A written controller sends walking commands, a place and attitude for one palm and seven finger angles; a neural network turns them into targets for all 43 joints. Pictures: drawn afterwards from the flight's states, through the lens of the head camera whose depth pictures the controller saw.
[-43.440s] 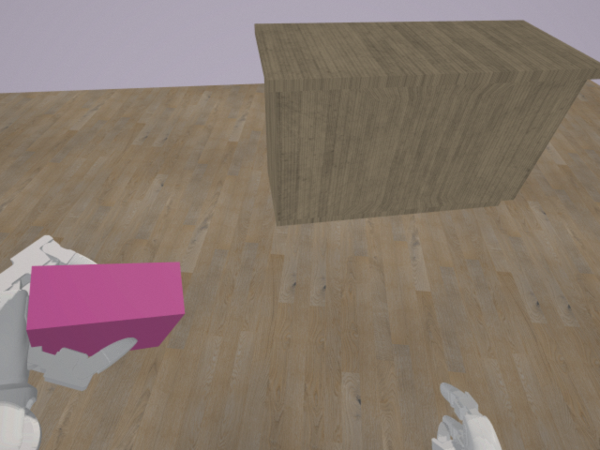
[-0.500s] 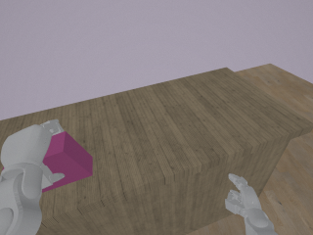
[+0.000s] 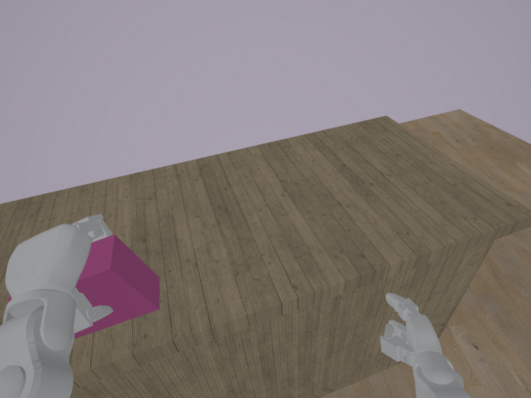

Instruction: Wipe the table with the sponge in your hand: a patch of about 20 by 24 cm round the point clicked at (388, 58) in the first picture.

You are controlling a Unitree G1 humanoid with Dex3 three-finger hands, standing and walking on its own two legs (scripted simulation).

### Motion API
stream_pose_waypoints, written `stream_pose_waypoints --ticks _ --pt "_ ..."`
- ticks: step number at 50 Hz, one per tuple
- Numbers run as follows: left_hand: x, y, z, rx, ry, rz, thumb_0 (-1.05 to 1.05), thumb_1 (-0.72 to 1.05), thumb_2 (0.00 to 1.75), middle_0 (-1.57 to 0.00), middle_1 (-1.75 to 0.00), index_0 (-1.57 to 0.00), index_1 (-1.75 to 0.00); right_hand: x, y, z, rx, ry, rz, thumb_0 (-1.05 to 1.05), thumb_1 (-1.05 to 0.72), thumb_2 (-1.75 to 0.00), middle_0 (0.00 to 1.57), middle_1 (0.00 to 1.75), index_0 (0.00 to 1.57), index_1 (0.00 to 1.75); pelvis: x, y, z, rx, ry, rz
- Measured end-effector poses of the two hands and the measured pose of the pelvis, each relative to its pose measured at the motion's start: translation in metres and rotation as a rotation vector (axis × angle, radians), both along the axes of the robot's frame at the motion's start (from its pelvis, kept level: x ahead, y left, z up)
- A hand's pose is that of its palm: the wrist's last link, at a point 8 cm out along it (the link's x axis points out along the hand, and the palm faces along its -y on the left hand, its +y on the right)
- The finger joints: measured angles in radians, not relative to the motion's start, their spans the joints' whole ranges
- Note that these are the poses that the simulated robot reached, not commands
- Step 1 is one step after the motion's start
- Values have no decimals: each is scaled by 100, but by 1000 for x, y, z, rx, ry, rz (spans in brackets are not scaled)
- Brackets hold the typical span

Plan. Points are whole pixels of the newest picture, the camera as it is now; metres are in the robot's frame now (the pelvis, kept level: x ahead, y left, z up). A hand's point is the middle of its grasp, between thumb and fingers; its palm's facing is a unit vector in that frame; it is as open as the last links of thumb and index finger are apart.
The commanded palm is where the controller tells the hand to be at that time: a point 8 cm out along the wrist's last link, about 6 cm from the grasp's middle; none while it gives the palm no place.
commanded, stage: bring the sponge back beside the body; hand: left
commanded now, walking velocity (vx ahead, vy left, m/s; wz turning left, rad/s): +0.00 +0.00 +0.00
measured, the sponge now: (102, 295) +0.20 +0.28 +0.10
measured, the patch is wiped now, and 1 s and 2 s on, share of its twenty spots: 1.00 1.00 1.00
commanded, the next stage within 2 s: step back with the hand held close in 0.48 s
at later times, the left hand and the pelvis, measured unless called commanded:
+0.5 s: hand (85, 275) +0.19 +0.28 +0.15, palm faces +0.23 -0.20 -0.95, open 9.8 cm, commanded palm +0.15 +0.28 +0.22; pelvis +0.00 +0.00 +0.00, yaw +0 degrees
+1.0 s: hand (75, 261) +0.19 +0.27 +0.19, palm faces +0.42 -0.80 -0.43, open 9.8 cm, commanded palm +0.13 +0.31 +0.20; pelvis -0.02 +0.02 -0.01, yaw +3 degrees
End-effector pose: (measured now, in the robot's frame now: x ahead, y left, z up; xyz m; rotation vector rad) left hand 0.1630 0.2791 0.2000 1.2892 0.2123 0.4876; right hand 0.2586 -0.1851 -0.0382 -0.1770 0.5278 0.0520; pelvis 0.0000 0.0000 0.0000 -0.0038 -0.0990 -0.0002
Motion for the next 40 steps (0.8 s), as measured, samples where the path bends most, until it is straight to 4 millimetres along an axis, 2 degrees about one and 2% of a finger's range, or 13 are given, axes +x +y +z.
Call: stream_pose_waypoints --ticks 9,31,33,35,37,40 --pt "-1 2 -5 -8 9 0 -1 -50 107 -75 -135 -78 -138 0 3 1 -1 1 2 1 -90 -90 20 30 21 30 0 2 0 -1 -3 -1" --pt "1 1 -2 5 1 -2 -1 -50 107 -75 -135 -78 -138 -3 4 -3 4 13 4 1 -90 -90 20 30 21 30 0 3 1 0 -3 0" --pt "5 7 -6 -313 -109 -99 -2 -50 107 -75 -135 -78 -138 -6 4 0 -6 -4 11 1 -90 -90 20 30 21 30 -1 2 0 -9 18 22" --pt "7 10 -11 -523 -224 -201 -2 -50 107 -75 -135 -78 -138 -16 2 1 -26 -13 13 1 -90 -90 20 30 21 30 -3 -1 -2 -18 49 38" --pt "5 7 -12 -628 -329 -278 -2 -50 107 -75 -135 -78 -138 -30 -4 -3 -55 10 -3 1 -90 -90 21 30 21 30 -3 -2 -4 -25 75 46" --pt "-3 2 -7 -688 -446 -376 -2 -50 107 -75 -135 -78 -138 -58 -19 -17 -111 94 -54 1 -90 -90 21 30 21 30 -3 1 -7 -27 101 49"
